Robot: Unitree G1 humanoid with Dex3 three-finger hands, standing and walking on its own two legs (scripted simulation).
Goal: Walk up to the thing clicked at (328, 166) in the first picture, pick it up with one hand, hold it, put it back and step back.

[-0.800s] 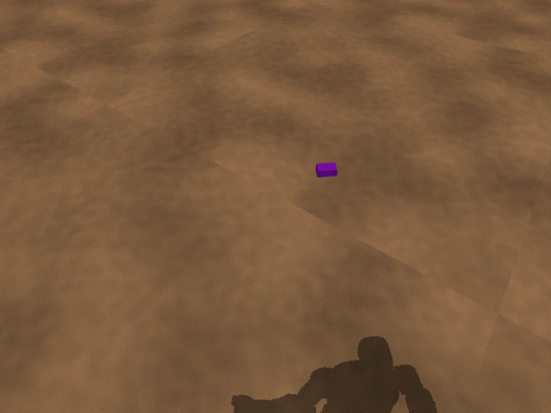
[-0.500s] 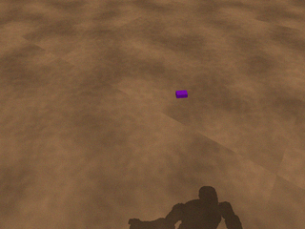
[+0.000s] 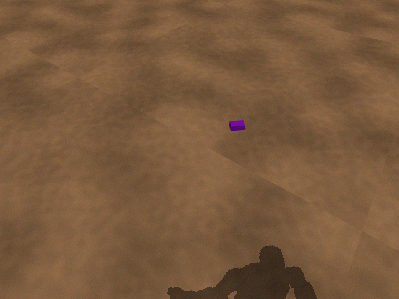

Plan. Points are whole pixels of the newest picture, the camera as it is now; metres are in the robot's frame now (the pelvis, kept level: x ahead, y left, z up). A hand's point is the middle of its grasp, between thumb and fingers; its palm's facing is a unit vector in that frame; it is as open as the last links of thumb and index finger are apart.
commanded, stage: stand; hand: left
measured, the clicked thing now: (237, 125) +1.42 -0.28 -0.76
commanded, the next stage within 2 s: walk up in 0.32 s
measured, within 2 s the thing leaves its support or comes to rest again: neither
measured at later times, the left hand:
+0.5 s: hand out of the picture +0.10 +0.26 -0.15, palm faces -0.04 -0.93 -0.35, open 7.4 cm
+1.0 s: hand (153, 284) +0.21 +0.13 -0.17, palm faces -0.02 -0.95 -0.30, open 7.4 cm
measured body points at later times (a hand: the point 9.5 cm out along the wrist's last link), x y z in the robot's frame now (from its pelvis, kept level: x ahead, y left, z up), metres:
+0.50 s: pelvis +0.02 -0.03 -0.01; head +0.02 -0.02 +0.44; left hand +0.10 +0.31 -0.12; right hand +0.05 -0.35 -0.12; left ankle +0.01 +0.13 -0.75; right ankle +0.04 -0.16 -0.71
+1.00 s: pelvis +0.18 -0.14 -0.02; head +0.19 -0.12 +0.43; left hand +0.21 +0.18 -0.15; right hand +0.26 -0.47 -0.11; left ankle +0.28 -0.03 -0.74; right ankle +0.13 -0.23 -0.75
